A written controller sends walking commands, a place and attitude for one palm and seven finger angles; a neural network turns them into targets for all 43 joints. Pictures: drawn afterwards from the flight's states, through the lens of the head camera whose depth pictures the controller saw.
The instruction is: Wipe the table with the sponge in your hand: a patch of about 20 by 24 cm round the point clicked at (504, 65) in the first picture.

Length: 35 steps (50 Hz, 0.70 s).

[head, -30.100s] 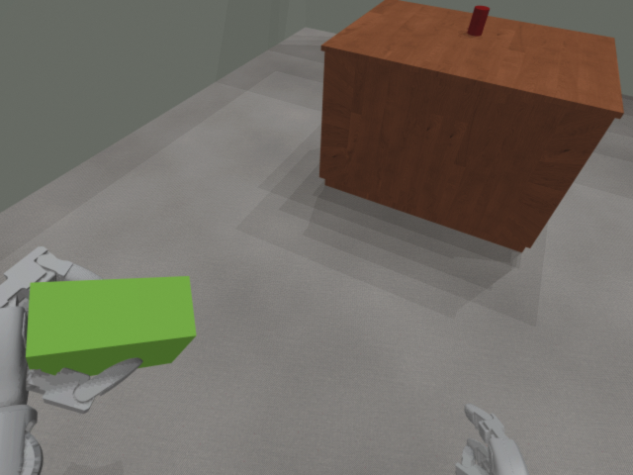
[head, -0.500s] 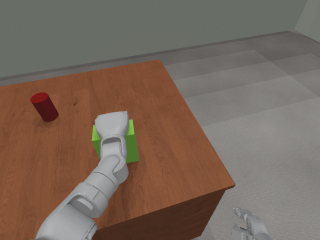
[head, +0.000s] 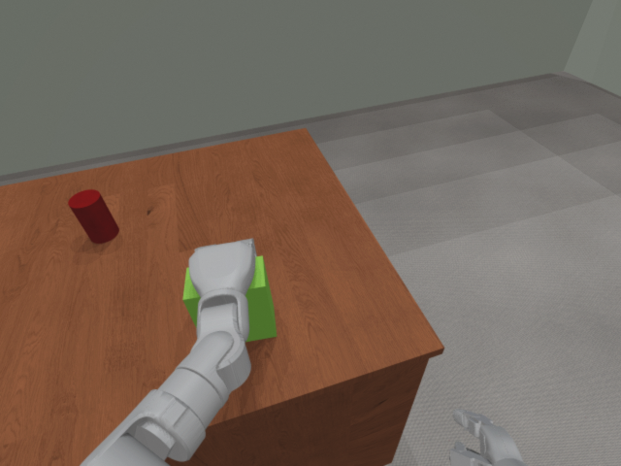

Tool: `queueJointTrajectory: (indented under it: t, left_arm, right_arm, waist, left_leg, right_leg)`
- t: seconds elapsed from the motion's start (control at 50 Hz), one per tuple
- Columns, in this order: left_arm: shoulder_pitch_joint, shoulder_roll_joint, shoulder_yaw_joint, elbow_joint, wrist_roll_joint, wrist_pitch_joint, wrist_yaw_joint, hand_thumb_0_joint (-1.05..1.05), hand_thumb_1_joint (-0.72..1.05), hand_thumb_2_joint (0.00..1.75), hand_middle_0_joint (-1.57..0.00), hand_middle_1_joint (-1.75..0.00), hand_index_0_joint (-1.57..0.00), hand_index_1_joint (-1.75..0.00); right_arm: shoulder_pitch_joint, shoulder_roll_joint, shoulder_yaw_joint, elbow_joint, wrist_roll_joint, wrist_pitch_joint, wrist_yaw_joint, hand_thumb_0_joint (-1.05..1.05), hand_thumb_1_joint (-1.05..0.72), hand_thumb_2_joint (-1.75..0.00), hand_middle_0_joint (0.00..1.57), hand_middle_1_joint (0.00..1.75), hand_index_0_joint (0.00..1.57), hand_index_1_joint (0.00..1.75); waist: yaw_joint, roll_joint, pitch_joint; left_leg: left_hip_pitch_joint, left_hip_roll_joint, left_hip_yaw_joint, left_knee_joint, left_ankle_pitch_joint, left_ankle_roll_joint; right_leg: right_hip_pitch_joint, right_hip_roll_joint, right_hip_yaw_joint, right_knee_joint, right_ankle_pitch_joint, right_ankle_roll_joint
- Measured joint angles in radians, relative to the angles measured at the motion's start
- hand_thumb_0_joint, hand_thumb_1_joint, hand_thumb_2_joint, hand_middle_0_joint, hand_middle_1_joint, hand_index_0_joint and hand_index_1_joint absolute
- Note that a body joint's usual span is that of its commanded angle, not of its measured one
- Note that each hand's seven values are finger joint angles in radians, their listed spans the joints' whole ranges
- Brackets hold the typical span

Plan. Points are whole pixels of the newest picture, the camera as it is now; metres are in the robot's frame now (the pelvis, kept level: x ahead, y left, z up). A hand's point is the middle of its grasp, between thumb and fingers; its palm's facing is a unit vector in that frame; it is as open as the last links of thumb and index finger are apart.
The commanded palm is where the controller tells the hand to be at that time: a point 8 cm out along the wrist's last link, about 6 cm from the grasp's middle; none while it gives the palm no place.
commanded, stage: wipe back along the third lane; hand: left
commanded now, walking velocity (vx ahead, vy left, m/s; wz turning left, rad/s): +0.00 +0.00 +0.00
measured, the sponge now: (236, 311) +0.35 +0.16 -0.01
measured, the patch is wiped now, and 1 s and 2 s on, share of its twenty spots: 1.00 1.00 1.00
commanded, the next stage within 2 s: slide back across to the middle lane in 0.36 s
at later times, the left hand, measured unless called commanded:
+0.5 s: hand (237, 309) +0.32 +0.14 +0.04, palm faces +0.00 -0.05 -1.00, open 10.2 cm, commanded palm +0.27 +0.14 +0.07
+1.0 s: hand (211, 319) +0.30 +0.17 +0.05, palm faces +0.02 -0.12 -0.99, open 10.2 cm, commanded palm +0.25 +0.19 +0.09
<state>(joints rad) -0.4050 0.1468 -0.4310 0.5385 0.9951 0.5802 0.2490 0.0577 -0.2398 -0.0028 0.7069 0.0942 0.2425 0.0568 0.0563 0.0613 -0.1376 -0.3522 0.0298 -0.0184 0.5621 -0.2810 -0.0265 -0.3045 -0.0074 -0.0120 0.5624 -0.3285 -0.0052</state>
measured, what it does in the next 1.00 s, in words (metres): stands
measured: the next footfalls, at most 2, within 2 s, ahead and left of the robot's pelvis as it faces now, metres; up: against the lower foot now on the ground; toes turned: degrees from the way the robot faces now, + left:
none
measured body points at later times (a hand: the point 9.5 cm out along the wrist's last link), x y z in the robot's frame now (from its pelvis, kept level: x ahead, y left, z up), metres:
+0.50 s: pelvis -0.01 -0.01 +0.00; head -0.04 -0.04 +0.45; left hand +0.31 +0.14 +0.09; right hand +0.22 -0.22 -0.09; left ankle +0.00 +0.14 -0.73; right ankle -0.03 -0.12 -0.73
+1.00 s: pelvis +0.00 -0.01 +0.00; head -0.03 -0.05 +0.45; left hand +0.29 +0.18 +0.10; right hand +0.22 -0.23 -0.08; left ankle +0.00 +0.14 -0.73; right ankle -0.03 -0.12 -0.73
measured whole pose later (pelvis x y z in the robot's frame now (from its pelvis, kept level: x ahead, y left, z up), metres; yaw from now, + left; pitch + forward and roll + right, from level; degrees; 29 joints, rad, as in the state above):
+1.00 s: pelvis +0.00 -0.01 +0.00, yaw -1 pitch +0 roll +1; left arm -0.13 0.23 -0.33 0.23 0.99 0.53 0.19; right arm 0.02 -0.25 0.01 0.68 0.10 0.17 0.04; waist 0.07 0.08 -0.10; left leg -0.26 0.05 0.00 0.53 -0.27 -0.04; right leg -0.24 0.01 0.01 0.56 -0.33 -0.02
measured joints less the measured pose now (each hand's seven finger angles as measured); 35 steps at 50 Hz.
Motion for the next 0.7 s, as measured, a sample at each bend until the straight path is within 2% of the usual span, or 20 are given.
queueJointTrajectory:
  t: [0.26,0.42,0.58,0.7]
  left_arm:
    - [0.106,-0.002,-0.023,-0.108,0.006,0.007,-0.002,0.00,-0.49,1.04,-0.69,-1.36,-0.71,-1.35]
    - [0.091,-0.004,-0.027,-0.095,0.015,0.008,-0.015,0.00,-0.49,1.04,-0.69,-1.36,-0.71,-1.35]
    - [0.090,-0.001,0.001,-0.096,0.008,-0.013,-0.026,0.00,-0.49,1.04,-0.69,-1.36,-0.71,-1.35]
    - [0.146,0.022,0.036,-0.167,-0.001,-0.032,-0.028,-0.01,-0.49,1.04,-0.69,-1.36,-0.71,-1.35]
  right_arm:
    - [-0.042,-0.002,0.002,-0.015,0.006,-0.008,0.012,0.02,-0.91,-0.90,0.20,0.30,0.20,0.30]
    - [-0.061,0.001,0.007,-0.018,0.007,-0.020,0.005,0.01,-0.91,-0.90,0.20,0.30,0.20,0.30]
    - [-0.047,0.001,0.007,-0.012,0.003,-0.024,-0.006,0.01,-0.91,-0.90,0.20,0.30,0.20,0.30]
    - [-0.028,0.003,0.007,-0.012,0.001,-0.030,-0.009,0.02,-0.91,-0.90,0.20,0.30,0.20,0.30]
  waist:
    - [0.015,0.007,0.005]
    - [0.020,0.001,0.011]
    - [0.021,0.006,0.010]
    - [0.013,0.010,0.018]
  left_leg:
    - [0.036,0.007,0.003,-0.009,0.006,-0.007]
    - [0.030,0.009,-0.002,-0.003,0.008,-0.012]
    - [0.021,0.009,-0.001,0.001,0.008,-0.012]
    - [0.043,0.012,0.008,-0.010,0.008,-0.011]
  right_leg:
    - [0.025,0.007,0.003,0.010,-0.002,-0.009]
    - [0.017,0.009,-0.001,0.024,-0.006,-0.015]
    - [0.004,0.010,0.000,0.033,-0.008,-0.017]
    - [0.021,0.013,0.009,0.026,-0.007,-0.018]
